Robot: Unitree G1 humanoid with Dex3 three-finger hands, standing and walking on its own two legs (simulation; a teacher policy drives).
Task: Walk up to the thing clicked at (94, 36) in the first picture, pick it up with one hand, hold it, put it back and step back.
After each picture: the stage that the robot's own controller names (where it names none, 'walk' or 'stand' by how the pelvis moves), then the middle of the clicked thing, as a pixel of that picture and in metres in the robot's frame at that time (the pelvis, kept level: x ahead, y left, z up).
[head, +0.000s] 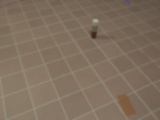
stand; (94, 29) +1.62 -0.17 -0.65
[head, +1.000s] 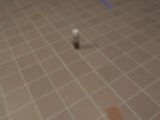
walk; (76, 39) +1.47 +0.16 -0.63
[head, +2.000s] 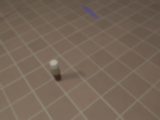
walk; (56, 71) +0.93 +0.32 -0.65
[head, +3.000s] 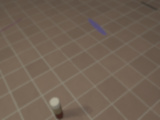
walk; (57, 109) +0.56 +0.25 -0.65
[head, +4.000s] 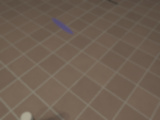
stand; out of the picture +0.42 +0.37 -0.62
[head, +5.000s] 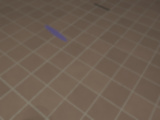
walk; out of the picture +0.36 +0.36 -0.66
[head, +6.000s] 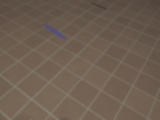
stand; out of the picture +0.40 +0.31 -0.65
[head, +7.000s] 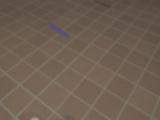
stand; out of the picture +0.41 +0.31 -0.66
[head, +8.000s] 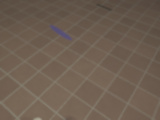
stand; out of the picture +0.42 +0.29 -0.66
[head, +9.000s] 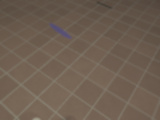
stand; out of the picture +0.41 +0.30 -0.66
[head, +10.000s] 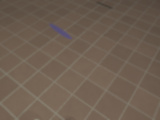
go down; out of the picture +0.40 +0.29 -0.66
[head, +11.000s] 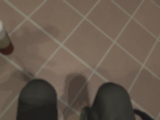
go down; (0, 39) +0.49 +0.32 -0.27
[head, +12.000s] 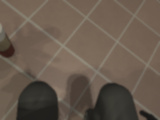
approach; (0, 41) +0.48 +0.33 -0.26
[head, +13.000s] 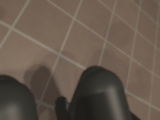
close in; out of the picture +0.46 +0.37 -0.16
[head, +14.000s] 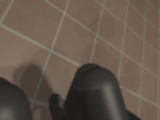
close; out of the picture +0.45 +0.38 -0.16
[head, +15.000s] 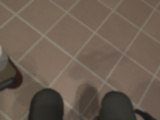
lift; (2, 69) +0.34 +0.26 -0.03
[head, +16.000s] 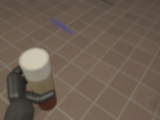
hold; (42, 84) +0.32 +0.14 +0.07
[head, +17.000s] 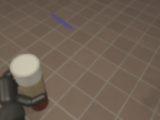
hold; (33, 87) +0.32 +0.17 +0.04
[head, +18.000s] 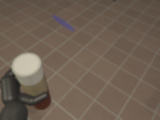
hold; (35, 86) +0.33 +0.16 +0.05
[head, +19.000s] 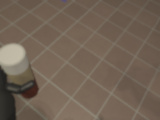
crouch; (22, 76) +0.37 +0.20 -0.02
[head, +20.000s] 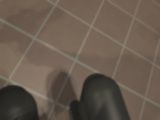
lower; out of the picture +0.49 +0.33 -0.06
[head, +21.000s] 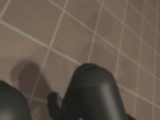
lower; out of the picture +0.44 +0.38 -0.16
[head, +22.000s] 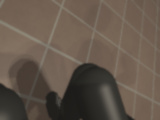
lower; out of the picture +0.44 +0.37 -0.17
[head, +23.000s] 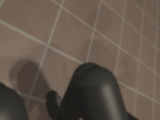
lower; out of the picture +0.44 +0.38 -0.16
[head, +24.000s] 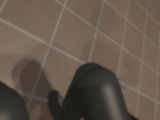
lower; out of the picture +0.44 +0.37 -0.16
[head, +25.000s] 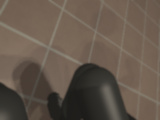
open; out of the picture +0.45 +0.37 -0.17
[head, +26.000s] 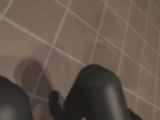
rise; out of the picture +0.44 +0.37 -0.17
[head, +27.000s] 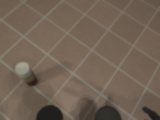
walk; (27, 75) +0.47 +0.29 -0.43
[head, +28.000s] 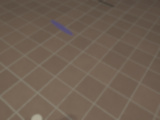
stand; out of the picture +0.43 +0.26 -0.60
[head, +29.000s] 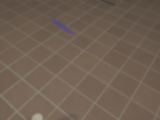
stand; out of the picture +0.43 +0.27 -0.60
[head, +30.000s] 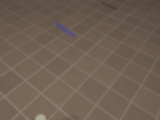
stand; out of the picture +0.43 +0.26 -0.63
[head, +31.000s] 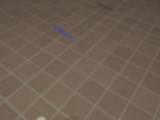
stand; out of the picture +0.43 +0.27 -0.66
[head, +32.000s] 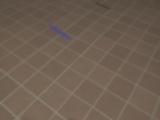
stand; out of the picture +0.40 +0.29 -0.66
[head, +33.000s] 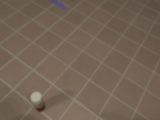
walk; (38, 102) +0.46 +0.25 -0.64
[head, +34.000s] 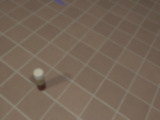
walk; (40, 80) +0.66 +0.28 -0.64
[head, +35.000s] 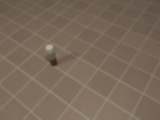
walk; (51, 56) +0.99 +0.37 -0.64
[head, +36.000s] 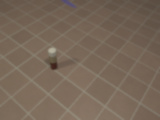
stand; (53, 59) +1.02 +0.26 -0.64
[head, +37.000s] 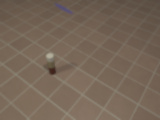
stand; (51, 64) +1.03 +0.28 -0.66
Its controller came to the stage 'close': yes
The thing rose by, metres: 0.69
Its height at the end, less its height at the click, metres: +0.00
